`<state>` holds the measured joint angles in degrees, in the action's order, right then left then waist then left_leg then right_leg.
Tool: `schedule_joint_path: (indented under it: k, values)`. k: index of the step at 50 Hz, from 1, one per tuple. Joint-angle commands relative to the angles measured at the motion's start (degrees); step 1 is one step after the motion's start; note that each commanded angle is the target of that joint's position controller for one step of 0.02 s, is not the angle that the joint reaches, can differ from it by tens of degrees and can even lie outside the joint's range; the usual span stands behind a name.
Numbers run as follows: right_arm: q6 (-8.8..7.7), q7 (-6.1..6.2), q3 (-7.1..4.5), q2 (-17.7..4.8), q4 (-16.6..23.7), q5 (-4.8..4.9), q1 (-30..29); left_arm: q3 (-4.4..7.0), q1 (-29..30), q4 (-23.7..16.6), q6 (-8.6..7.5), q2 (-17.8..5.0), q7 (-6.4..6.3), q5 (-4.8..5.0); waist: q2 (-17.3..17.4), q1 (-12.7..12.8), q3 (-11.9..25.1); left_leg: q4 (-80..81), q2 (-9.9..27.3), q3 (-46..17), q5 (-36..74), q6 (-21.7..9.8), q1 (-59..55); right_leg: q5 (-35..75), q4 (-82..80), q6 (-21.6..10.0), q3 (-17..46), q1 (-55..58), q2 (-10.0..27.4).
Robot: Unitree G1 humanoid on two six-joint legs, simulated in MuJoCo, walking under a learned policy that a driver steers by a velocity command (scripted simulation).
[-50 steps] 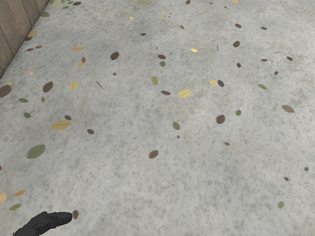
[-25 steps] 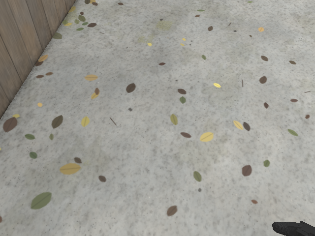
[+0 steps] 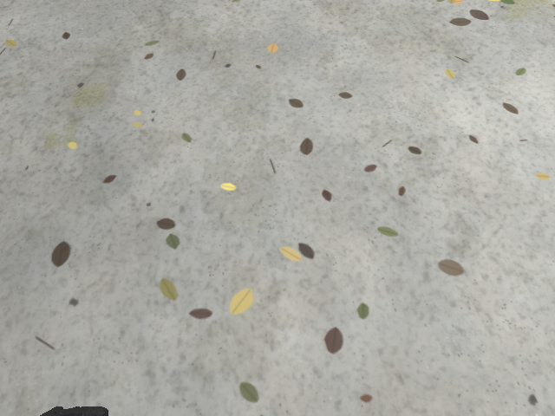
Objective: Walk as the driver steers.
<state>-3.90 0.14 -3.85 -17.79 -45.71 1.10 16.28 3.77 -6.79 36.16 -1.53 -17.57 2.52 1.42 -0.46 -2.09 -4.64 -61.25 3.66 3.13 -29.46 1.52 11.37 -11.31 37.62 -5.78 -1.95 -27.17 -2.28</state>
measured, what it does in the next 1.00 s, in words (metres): walks ahead, turning left: left foot, then right foot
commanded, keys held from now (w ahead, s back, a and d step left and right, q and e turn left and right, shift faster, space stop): w+e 0.06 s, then w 0.04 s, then w+q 0.86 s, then w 0.04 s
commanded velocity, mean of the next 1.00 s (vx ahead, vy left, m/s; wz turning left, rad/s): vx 0.50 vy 0.00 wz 0.23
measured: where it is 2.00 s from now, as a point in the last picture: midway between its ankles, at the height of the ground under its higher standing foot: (221, 245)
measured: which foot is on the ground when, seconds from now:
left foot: up 0.00-0.46, down 0.48-0.96, up 0.98-1.00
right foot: down 0.00-0.50, up 0.52-0.92, down 0.94-1.00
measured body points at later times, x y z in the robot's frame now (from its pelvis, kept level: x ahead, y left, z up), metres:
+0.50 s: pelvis +0.30 +0.03 +0.00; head +0.33 +0.03 +0.45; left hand +0.33 +0.33 -0.12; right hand +0.50 -0.21 -0.09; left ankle +0.42 +0.12 -0.72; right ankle +0.10 -0.07 -0.70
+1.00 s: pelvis +0.59 +0.03 +0.01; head +0.62 +0.03 +0.46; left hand +0.73 +0.33 -0.06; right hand +0.73 -0.24 -0.11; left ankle +0.43 +0.11 -0.68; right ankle +0.71 -0.06 -0.72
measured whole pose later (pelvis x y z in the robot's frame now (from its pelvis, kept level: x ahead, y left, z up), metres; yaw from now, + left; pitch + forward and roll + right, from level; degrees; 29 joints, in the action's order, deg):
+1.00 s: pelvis +0.59 +0.03 +0.01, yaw +19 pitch +2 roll -1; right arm -1.4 0.8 -3.7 -18.0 -42.0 1.6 21.3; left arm 2.1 -4.8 37.7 -6.9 -15.9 0.8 -0.3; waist 1.8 -3.3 -0.2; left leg -50.4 -5.2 -11.9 -28.7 -2.2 12.8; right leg -8.1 30.9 -0.1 1.7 -25.2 -2.2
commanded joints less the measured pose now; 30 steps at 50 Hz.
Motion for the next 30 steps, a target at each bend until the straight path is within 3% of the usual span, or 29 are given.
schedule_joint_path:
  k: [1,2,4,6,9,13,18,20,21,22,23,24,25,26,27,28,29,30]
  values:
    - [-4.08,-0.1,-0.85,-7.5,8.4,0.57,-5.6,2.8,-11.3,-1.0,-1.9,-9.3,-0.31,-0.15,-0.9,5.8,10.6,-11.5,1.1,-7.9,6.7,-2.2,34.1,-3.5,-21.7,-12.3,33.5,34.2,17.0]
    - [-4.05,0.29,-1.14,-7.7,7.8,-0.98,-5.1,2.34,-7.9,-1.6,-1.93,-7.8,-0.51,-0.41,-0.5,3.5,8.3,-6.9,2.6,-8.0,9.7,-1.7,30.1,3.2,-21.9,-11.0,28.3,27.4,14.8]
    - [-2.83,0.06,-1.35,-7.3,7.0,-1.55,-2.9,1.73,-5.3,-2.5,-2.11,-6.3,-1.08,-1.35,-2.3,1.1,7.8,-3.3,3.7,-7.9,13.3,-0.6,24.7,11.2,-24.1,-10.8,23.9,21.2,12.8]
    - [-1.72,-0.1,-0.85,-5.5,6.1,-1.81,-2.1,1.5,-6.2,-1.2,-2.61,-6.1,-1.64,-1.24,-1.9,0.8,7.5,0.6,3.6,-6.3,16.5,1.0,23.7,18.8,-25.2,-10.9,18.7,18.4,11.9]
    - [-1.25,-0.33,0.06,-3.6,7.0,-1.43,-6.9,1.3,-8.6,1.1,-2.85,-6.6,-2.43,-1.29,-2.8,2.9,5.1,10.6,3.8,-5.1,27.2,2.0,25.5,22.1,-26.4,-8.6,12.2,18.0,10.0]
    - [-1.76,-1.44,0.9,-2.3,8.1,-0.27,-13.6,1.09,-11.2,3.5,-3.13,-7.6,-2.62,-1.4,-3.1,6.4,2.5,23.6,2.2,-3.7,39.7,0.3,23.4,14.2,-28.7,-5.9,8.4,19.2,10.1]
    - [-2.07,-3.3,1.03,-2.7,10.4,0.32,-18.0,1.38,-13.9,7.1,-2.55,-8.2,-2.6,-1.38,-1.7,7.9,-0.6,29.5,0.3,-4.5,34.5,-3.1,29.6,17.7,-26.7,-5.5,6.9,30.9,15.1]
    - [-2.13,-4.07,0.98,-2.8,11.1,0.17,-17.4,1.62,-13.5,7.6,-1.92,-8.7,-2.96,-1.25,-2.2,6.9,0.3,30.5,-1.1,-3.6,29.2,-4.8,29.1,26.9,-23.2,-4.4,5.5,34.7,16.1]
    - [-2.03,-4.2,0.68,-3.4,10.9,-0.01,-15.5,1.76,-12.6,7.4,-1.65,-9.2,-3.22,-1.33,-3.0,5.5,2.0,30.5,-2.7,-2.1,26.5,-5.8,25.7,36.7,-20.1,-3.6,4.3,35.3,15.8]
    - [-1.78,-4.06,0.02,-4.7,10.4,-0.25,-12.2,1.93,-12.0,7.1,-1.32,-9.9,-3.53,-1.46,-4.2,3.7,5.1,29.8,-4.8,-0.1,23.9,-6.9,20.5,48.0,-15.2,-2.9,3.3,35.8,15.2]
    - [-1.56,-3.75,-1.18,-6.7,8.9,-0.42,-5.6,1.86,-10.9,6.7,-0.75,-10.1,-3.89,-1.54,-4.0,-0.1,9.4,30.7,-7.3,1.6,24.0,-8.4,11.5,56.0,-5.9,-1.6,1.3,34.5,13.6]
    - [-1.31,-3.12,-2.48,-9.5,7.5,-0.39,2.6,1.45,-10.3,5.9,-0.66,-9.6,-4.4,-1.71,-2.2,-4.4,14.2,31.5,-5.2,-2.9,27.7,-10.9,-3.1,50.8,7.1,0.5,-0.3,25.6,11.7]
    - [-1.16,-2.58,-4.07,-15.7,7.6,-0.88,8.5,-0.2,-16.1,3.5,-1.93,-4.8,-3.94,-2.52,9.8,-2.9,22.6,31.6,9.7,-29.4,24.1,-21.2,-26.8,22.1,30.8,5.0,-1.7,1.9,3.2]
    - [-1.09,-2.55,-3.05,-11.8,7.0,0.13,9.6,-1.14,-15.6,4.1,-3.63,-3.6,-2.97,-2.77,13.5,-3.1,27.4,40.9,15.3,-49.6,18.3,-25.4,-35.1,-19.5,40.6,6.2,6.3,-10.6,-3.6]
    - [-0.79,-2.18,-2.11,-8.8,7.3,0.14,7.7,-0.23,-10.8,2.5,-5.16,-7.6,-1.82,-0.5,9.2,-4.4,20.8,42.8,13.8,-43.5,11.9,-22.1,-31.4,-17.1,42.8,5.1,10.5,-16.5,0.6]
    - [-0.55,-1.91,-1.9,-8.0,8.2,-0.13,4.5,-0.48,-6.5,1.1,-6.04,-7.6,-1.47,0.33,4.2,-3.6,14.3,43.9,11.8,-36.7,12.5,-20.1,-23.1,-12.9,39.4,4.4,9.3,-17.2,3.3]
    - [-0.33,-1.83,-1.58,-7.2,8.7,-0.32,1.4,-0.44,-4.4,0.6,-6.39,-7.1,-1.6,-0.69,-0.2,-1.5,8.8,45.3,9.7,-31.9,17.5,-19.0,-14.2,-10.3,33.4,4.6,8.2,-15.9,5.1]
    - [-0.38,-1.66,-1.07,-6.1,9.5,-0.79,-0.6,0.03,-4.6,0.6,-6.07,-7.4,-1.92,-1.83,-0.1,0.4,6.7,46.7,7.8,-28.5,23.0,-18.3,-8.4,-8.2,29.1,5.1,8.0,-12.5,6.7]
